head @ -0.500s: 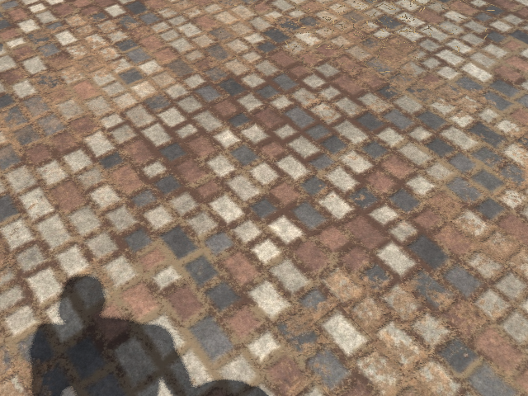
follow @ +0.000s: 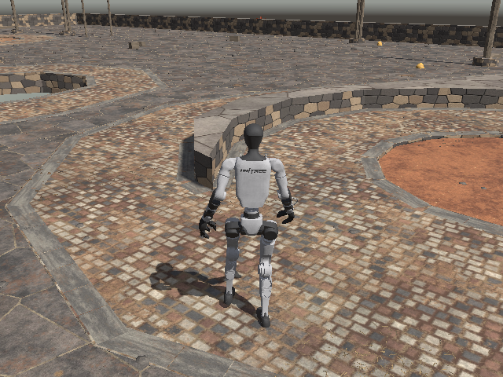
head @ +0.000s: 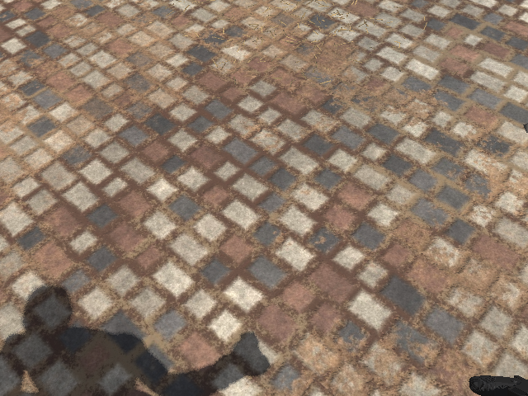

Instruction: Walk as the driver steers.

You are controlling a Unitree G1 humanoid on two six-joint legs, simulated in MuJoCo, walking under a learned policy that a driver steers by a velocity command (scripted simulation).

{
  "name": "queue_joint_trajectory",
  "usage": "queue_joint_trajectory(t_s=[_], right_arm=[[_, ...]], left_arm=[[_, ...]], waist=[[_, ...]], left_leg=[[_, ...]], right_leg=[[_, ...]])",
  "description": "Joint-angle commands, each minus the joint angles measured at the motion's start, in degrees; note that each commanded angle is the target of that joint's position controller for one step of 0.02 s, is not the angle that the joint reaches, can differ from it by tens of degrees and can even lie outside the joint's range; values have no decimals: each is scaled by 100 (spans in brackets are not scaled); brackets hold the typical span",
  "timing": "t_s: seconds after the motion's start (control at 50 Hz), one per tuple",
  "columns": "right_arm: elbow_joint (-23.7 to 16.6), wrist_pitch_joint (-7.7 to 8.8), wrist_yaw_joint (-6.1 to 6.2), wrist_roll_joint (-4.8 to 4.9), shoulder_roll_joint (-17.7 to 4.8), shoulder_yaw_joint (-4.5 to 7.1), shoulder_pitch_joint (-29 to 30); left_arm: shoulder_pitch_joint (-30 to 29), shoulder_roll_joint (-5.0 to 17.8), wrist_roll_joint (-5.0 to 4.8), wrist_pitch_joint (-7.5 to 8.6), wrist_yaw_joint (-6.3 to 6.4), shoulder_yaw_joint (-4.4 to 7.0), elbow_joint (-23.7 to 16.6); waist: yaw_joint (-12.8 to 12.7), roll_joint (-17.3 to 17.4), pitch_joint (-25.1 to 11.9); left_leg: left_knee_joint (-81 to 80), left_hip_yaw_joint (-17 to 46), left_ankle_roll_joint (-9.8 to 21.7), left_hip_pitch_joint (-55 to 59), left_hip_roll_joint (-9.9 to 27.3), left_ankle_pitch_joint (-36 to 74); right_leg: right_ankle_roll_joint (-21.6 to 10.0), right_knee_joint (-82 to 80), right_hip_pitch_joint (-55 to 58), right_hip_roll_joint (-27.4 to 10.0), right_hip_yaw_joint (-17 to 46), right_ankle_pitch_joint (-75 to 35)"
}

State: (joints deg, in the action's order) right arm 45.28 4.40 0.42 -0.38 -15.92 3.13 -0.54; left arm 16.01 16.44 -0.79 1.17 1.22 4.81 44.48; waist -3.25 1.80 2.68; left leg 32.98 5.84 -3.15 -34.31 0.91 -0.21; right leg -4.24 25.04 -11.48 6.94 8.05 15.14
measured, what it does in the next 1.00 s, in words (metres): walks ahead: left foot, then right foot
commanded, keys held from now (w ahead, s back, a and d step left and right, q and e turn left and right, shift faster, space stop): no key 0.10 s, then w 0.78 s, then no key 0.12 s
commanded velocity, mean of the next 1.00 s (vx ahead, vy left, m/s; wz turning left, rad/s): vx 0.36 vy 0.00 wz -0.12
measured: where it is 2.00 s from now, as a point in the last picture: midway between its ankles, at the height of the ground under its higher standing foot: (302, 368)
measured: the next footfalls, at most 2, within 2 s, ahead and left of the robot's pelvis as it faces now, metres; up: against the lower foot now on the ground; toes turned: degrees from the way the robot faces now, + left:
left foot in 0.06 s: +0.21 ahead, +0.12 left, +0.00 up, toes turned -6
right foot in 0.46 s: +0.17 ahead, -0.11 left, +0.00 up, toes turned -6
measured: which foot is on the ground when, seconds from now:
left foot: up 0.00-0.04, down 0.06-0.46, up 0.48-0.88, down 0.90-1.00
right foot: down 0.00-0.08, up 0.10-0.44, down 0.46-0.92, up 0.94-1.00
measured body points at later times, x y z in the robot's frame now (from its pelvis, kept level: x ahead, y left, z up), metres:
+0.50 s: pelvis +0.15 +0.00 +0.00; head +0.15 -0.02 +0.45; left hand +0.29 +0.26 -0.10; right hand +0.21 -0.29 -0.13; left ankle +0.17 +0.12 -0.73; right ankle +0.13 -0.11 -0.74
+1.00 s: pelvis +0.38 +0.03 -0.01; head +0.43 +0.03 +0.44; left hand +0.42 +0.31 -0.14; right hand +0.55 -0.24 -0.11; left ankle +0.47 +0.12 -0.74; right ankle +0.22 -0.11 -0.65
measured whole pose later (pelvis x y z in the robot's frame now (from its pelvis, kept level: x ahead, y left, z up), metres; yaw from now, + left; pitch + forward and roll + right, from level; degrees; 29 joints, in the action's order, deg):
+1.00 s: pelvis +0.38 +0.03 -0.01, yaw -5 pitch +3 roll +0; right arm 44.3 4.5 -2.3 -0.1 -15.6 2.3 -3.9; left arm 22.3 16.0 -1.2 4.0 0.9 2.9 48.4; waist -2.2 -0.7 2.5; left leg 30.9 -2.7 2.8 -24.8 -1.0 -8.9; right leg 1.4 65.5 -18.0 -1.5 3.7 28.4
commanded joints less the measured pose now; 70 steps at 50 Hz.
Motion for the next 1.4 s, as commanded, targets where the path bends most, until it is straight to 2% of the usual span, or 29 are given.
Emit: queue_joint_trajectory(t_s=[0.02,0.06,0.08,0.1,0.12,0.16,0.18,0.22,0.3,0.44,0.46,0.48,0.5,0.52,0.6,0.72,0.84,0.88,0.9,0.92,0.94,0.96,1.02,1.1,1.16,1.3,1.34,1.36,1.4], right_arm=[[-310,83,-45,-10,-690,181,-149],[-205,194,-45,-113,-793,217,-602],[-233,213,-2,-235,-1052,244,-900],[-216,127,10,-312,-1204,256,-990],[-177,43,-32,-55,-924,235,-1078],[-221,-73,-75,24,-564,119,-904],[-223,-120,-82,22,-568,96,-733],[-207,-153,-20,-27,-746,146,-615],[-167,-83,39,80,-854,201,-743],[-81,-198,-38,200,-787,168,-958],[-141,-178,-53,167,-529,82,-832],[-297,-122,-95,87,-48,-55,-566],[-547,18,-110,161,-169,-22,-441],[-537,112,-105,192,-675,102,-322],[-321,158,-211,81,-588,125,-485],[-541,97,-307,127,-140,-61,304],[-722,144,-409,165,-484,2,449],[-398,134,-341,115,-824,197,-698],[-186,121,-278,50,-1146,308,-1659],[-80,73,-241,-103,-1749,431,-2253],[-50,29,-252,-9,-1336,310,-2268],[-95,6,-231,29,-1071,213,-1776],[-148,23,-249,-9,-517,58,-840],[66,111,-211,-101,-539,60,-543],[190,32,-122,-65,-642,76,-535],[528,-190,-87,82,-531,-28,-803],[664,-139,-92,-115,-253,-106,-1659],[724,-165,-53,-89,-122,-156,-1740],[720,-316,8,-27,-437,-102,-1236]], left_arm=[[-122,724,23,-13,112,168,-390],[-243,502,41,-6,132,87,-476],[-134,234,139,26,127,-10,-583],[1034,59,75,45,109,-63,-484],[1376,589,16,16,75,6,-327],[341,864,-14,-165,113,97,-378],[138,812,49,-224,114,92,-455],[21,615,66,-166,56,39,-499],[-102,293,75,107,24,-78,-440],[211,327,40,251,-42,-57,-245],[538,415,33,262,-19,-32,-193],[1111,735,68,268,25,36,-116],[1229,1370,115,242,-26,213,-68],[1112,1080,129,321,-35,155,-130],[619,663,67,387,-63,12,-270],[915,741,32,350,-32,52,-64],[1036,950,-52,276,-32,132,167],[941,943,-38,214,-3,112,166],[943,796,50,208,27,34,67],[1631,79,85,301,-13,-183,-78],[1631,334,28,429,-23,-140,101],[1116,775,-139,458,-42,0,17],[607,653,34,309,70,25,-38],[698,205,89,96,126,-66,-41],[211,144,112,84,93,-129,-126],[-277,441,180,40,47,-28,-198],[-471,979,202,12,116,65,-312],[-622,573,178,-27,88,-23,-265],[-865,277,149,-35,-11,-75,-284]], waist=[[257,-898,-743],[499,-782,-905],[517,-122,-1444],[36,1351,-1998],[54,1137,-2252],[394,325,-1303],[366,476,-926],[308,756,-529],[381,658,-719],[96,455,-625],[-68,273,-659],[-249,-702,-689],[-198,-1866,-168],[-197,-1325,144],[106,-784,72],[-110,-811,122],[75,-921,175],[697,-892,-592],[1090,-638,-1343],[885,990,-2388],[949,1250,-2925],[868,865,-1905],[306,244,-797],[-32,363,-727],[110,361,-806],[157,84,-579],[737,-947,-795],[739,-1236,-975],[517,-840,-625]], left_leg=[[-397,-86,93,950,-175,-6],[-1042,-132,382,1751,50,912],[-837,619,734,2885,957,2812],[-662,2245,1927,4306,2226,4229],[-991,3087,2164,4232,2435,1650],[-1563,2261,1590,3348,1605,-2314],[-1843,2089,1465,2797,1424,-3059],[-2252,1522,1351,1970,1063,-2997],[-2379,961,1514,1827,983,-2254],[-1919,694,1262,1170,900,-2987],[-1400,502,1044,699,706,-3001],[247,-168,678,-150,162,-2807],[1276,-717,617,-1549,-295,-2948],[2008,-277,647,-1919,119,-2749],[2026,-278,518,-1794,443,-1246],[368,-727,251,-313,154,229],[-333,-721,652,249,37,-311],[-463,-1004,935,1926,-279,-391],[-197,-404,1210,3592,326,150],[-428,2262,2202,5925,1980,144],[-1203,3456,2401,5843,2293,572],[-1154,2358,2133,5013,2073,1131],[-1420,554,1694,2797,1317,2413],[-1802,-141,1796,1863,1136,3198],[-1827,-446,1656,1898,976,2872],[-1265,-135,1169,2038,818,233],[-706,-541,594,1506,36,-1596],[-769,-641,448,1707,3,-1890],[-862,-674,400,1879,26,-1558]], right_leg=[[-516,148,183,-1357,1166,-2445],[-260,949,183,-1007,1118,-2135],[1,2106,-328,-562,686,-986],[348,3535,-1624,213,329,2702],[481,4133,-2083,-219,361,2618],[635,4346,-2554,-566,-36,1696],[675,4166,-2535,-667,-200,1486],[627,3594,-2042,-780,-519,1077],[450,2101,-1211,-850,-751,743],[111,105,368,-670,-1056,-56],[-44,-110,891,-1011,-626,232],[-381,-790,1466,-2049,783,1072],[-1029,-1570,1541,-2913,2536,2383],[-1165,-1619,1409,-2964,2727,2527],[-731,-1668,1379,-2278,1171,320],[-571,-1713,552,-1752,-236,-1142],[-437,-1220,1252,-2226,-143,-2153],[-208,179,1164,-1904,-521,-4108],[33,1611,251,-1627,-705,-3495],[551,4119,-2083,-651,-881,-519],[588,4971,-2457,-394,14,1914],[574,5319,-2845,-716,-21,1790],[577,4330,-2172,-1329,-425,942],[687,3160,-1363,-1316,-499,237],[675,1987,-1015,-1268,-592,-656],[368,-50,8,-1059,-614,-1584],[-115,85,880,-1926,231,-3563],[-341,58,674,-1951,293,-2731],[-39,55,184,-1424,-53,-1676]])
